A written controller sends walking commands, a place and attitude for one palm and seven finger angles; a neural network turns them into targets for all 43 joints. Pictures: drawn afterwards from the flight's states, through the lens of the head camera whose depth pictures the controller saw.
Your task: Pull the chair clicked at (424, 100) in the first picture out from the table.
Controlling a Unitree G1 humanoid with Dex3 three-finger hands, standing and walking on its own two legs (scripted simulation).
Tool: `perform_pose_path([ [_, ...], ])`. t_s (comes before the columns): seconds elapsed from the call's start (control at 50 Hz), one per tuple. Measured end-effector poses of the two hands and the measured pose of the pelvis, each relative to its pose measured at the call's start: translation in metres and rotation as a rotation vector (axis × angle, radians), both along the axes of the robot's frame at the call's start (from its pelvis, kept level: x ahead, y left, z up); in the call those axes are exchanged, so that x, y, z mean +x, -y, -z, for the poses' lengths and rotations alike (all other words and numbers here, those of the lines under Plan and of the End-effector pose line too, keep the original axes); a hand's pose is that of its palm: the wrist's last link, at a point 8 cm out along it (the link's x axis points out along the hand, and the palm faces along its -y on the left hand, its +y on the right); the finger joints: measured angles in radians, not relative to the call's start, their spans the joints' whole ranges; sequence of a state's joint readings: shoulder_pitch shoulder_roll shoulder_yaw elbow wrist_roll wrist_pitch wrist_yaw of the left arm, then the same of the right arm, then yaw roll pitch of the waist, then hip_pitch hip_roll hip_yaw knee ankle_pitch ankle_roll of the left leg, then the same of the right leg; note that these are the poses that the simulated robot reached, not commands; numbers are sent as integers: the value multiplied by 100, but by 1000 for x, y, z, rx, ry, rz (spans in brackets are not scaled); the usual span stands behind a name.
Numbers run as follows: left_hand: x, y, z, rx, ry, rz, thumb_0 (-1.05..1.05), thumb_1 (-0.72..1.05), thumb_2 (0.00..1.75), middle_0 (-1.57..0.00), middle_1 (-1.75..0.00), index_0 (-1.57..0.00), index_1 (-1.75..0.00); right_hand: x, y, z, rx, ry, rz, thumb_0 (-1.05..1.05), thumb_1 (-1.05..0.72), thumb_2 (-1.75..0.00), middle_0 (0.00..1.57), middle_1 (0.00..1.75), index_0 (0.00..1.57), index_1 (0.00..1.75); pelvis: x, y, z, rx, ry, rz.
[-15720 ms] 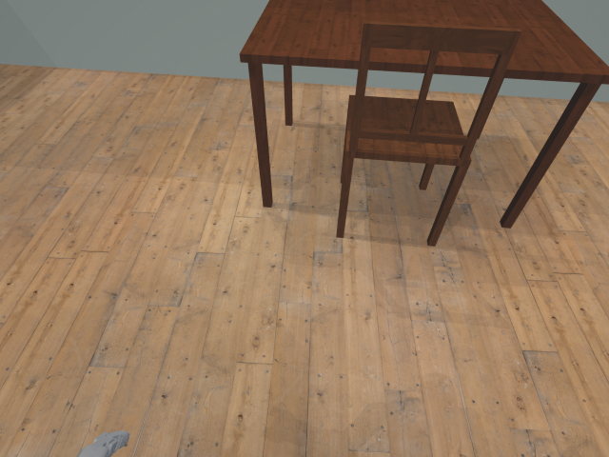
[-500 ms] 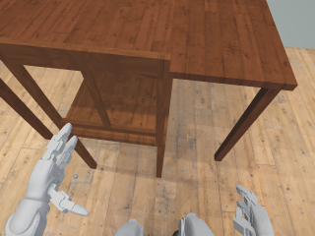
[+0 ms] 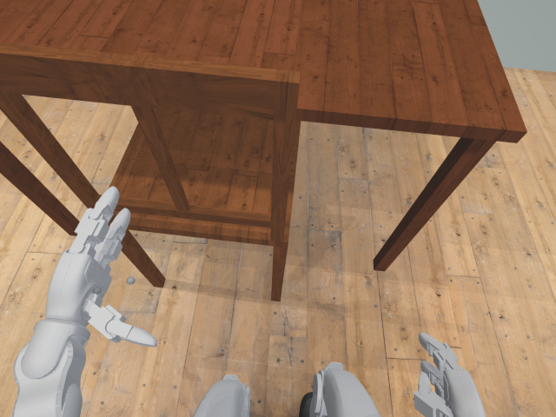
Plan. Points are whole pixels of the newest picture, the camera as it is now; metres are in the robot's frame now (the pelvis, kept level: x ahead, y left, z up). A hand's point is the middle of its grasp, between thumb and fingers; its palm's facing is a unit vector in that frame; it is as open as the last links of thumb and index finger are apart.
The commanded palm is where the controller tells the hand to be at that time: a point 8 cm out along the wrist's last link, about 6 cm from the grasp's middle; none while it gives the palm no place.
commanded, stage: aim the fingers beside a spindle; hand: left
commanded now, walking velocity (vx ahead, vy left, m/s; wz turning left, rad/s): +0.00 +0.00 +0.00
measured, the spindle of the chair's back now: (166, 165) +0.49 +0.20 +0.01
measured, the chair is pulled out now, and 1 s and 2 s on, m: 0.00 0.00 0.00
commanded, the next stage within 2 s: push the fingers through the gap in 1.66 s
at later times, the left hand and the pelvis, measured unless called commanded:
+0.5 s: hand (147, 269) +0.31 +0.19 +0.01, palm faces -0.09 -1.00 -0.04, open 16.9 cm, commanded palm +0.30 +0.25 +0.02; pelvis +0.00 +0.00 -0.01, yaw +0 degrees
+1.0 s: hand (155, 253) +0.34 +0.19 +0.01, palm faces -0.09 -0.99 -0.06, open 16.9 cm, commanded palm +0.31 +0.25 +0.01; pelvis +0.00 +0.00 -0.01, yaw -1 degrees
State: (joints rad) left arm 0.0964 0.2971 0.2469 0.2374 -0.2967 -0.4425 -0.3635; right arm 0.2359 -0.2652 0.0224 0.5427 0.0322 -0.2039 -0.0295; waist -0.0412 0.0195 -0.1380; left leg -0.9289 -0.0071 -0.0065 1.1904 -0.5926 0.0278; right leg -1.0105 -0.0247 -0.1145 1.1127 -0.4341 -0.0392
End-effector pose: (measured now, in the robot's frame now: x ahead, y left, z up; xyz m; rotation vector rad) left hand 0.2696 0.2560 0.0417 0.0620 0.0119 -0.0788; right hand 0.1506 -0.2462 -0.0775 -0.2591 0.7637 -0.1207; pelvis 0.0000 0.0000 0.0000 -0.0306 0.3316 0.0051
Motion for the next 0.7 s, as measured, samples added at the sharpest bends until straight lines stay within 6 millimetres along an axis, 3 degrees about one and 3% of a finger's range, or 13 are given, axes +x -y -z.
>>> perform_pose_path([
  [0.2,9,8,15,-18,-57,23,-2,-50,30,-6,-8,-6,-8,-5,-5,7,11,-20,1,1,-90,-90,20,30,21,30,-1,-5,3,2,-19,3],
  [0.38,19,6,12,0,0,-1,-2,-50,30,-6,-8,-7,-8,-6,-6,13,12,-48,-2,1,-90,-90,20,30,21,30,-2,-5,7,3,-31,5],
  [0.52,27,8,29,-17,-50,10,-2,-50,30,-6,-8,-6,-8,-6,-3,19,2,-65,-1,1,-90,-90,20,30,21,30,-3,-5,12,0,-45,2],
  [0.7,47,11,26,-5,-2,10,-2,-50,30,-6,-8,-7,-8,-11,0,27,1,-97,9,1,-90,-90,20,30,21,29,-3,-3,15,3,-61,7],
])
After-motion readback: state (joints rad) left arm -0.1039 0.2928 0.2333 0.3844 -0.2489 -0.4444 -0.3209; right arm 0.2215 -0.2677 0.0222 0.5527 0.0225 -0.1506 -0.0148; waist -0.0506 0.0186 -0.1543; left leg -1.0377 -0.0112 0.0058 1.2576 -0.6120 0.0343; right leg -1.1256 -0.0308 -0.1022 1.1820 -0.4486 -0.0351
